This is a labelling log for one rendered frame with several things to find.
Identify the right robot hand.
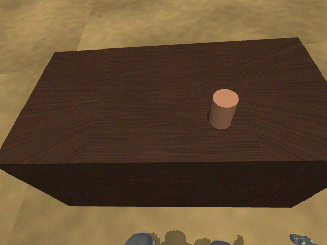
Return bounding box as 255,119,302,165
290,234,317,245

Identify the can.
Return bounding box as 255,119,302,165
209,89,239,129

